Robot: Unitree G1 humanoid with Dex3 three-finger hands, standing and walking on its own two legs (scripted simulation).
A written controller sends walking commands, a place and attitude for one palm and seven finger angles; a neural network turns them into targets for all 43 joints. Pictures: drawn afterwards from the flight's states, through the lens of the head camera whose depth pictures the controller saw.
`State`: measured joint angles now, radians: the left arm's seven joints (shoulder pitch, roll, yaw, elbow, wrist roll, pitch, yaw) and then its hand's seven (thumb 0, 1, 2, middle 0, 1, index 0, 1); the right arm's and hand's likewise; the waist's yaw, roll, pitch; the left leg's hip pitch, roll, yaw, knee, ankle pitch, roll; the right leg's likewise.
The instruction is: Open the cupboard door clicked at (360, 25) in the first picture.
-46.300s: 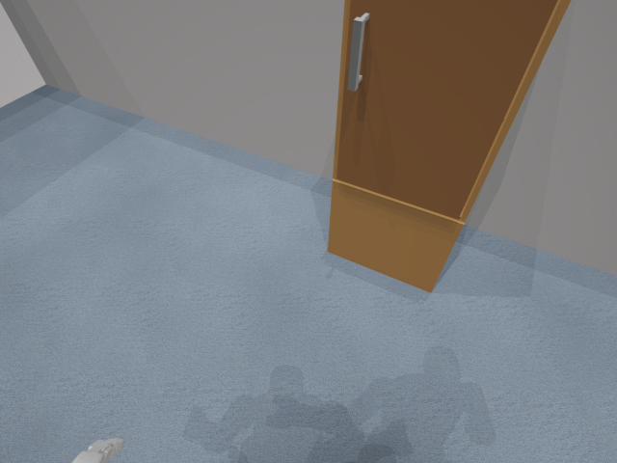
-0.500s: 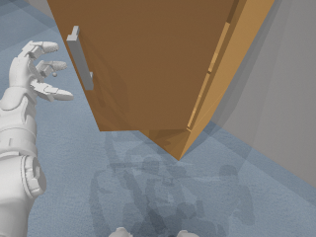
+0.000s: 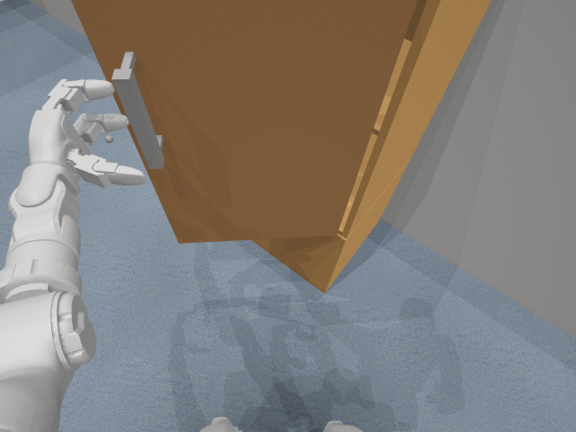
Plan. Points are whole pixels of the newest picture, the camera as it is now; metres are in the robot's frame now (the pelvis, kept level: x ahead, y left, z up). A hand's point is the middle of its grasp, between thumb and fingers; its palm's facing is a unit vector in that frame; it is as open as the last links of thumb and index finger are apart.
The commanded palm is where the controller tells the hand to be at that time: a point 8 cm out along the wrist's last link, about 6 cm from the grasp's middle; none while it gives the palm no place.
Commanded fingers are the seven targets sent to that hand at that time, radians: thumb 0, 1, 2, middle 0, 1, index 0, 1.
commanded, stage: slide the fingers in behind the handle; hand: left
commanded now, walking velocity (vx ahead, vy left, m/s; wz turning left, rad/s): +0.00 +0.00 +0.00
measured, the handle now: (144, 115) +0.53 +0.18 +0.12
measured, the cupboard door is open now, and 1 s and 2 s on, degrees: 43 42 42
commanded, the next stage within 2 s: close the thumb around the handle in 1.24 s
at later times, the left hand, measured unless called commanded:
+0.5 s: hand (132, 141) +0.47 +0.19 +0.12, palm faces +0.06 -1.00 +0.01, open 14.0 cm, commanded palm +0.45 +0.23 +0.12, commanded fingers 0.00 -0.50 0.30 -0.30 -1.20 -0.30 -1.20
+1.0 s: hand (160, 136) +0.48 +0.15 +0.12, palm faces +0.06 -1.00 +0.00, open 14.0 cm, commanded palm +0.45 +0.21 +0.12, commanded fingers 0.00 -0.50 0.30 -0.30 -1.20 -0.30 -1.20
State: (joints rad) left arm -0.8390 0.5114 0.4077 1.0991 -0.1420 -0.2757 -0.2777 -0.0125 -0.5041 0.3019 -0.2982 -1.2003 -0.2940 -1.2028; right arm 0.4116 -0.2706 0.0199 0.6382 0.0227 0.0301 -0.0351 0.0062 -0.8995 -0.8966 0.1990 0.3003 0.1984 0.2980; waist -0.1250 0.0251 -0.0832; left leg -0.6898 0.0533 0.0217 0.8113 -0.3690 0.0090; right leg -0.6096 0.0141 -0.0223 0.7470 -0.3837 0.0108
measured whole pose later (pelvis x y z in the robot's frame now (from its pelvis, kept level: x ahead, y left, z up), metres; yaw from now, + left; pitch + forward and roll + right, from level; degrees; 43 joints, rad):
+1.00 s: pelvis +0.00 -0.01 +0.00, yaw +0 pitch +14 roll -1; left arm -0.87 0.38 0.34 1.10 -0.10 -0.31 -0.12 -0.01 -0.50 0.30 -0.30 -1.21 -0.30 -1.21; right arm 0.40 -0.26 0.01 0.66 0.01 0.01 -0.01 0.01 -0.90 -0.90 0.20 0.30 0.20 0.30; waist -0.13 0.03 -0.09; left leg -0.68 0.05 0.02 0.81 -0.36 0.00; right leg -0.62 0.01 -0.02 0.77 -0.39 0.00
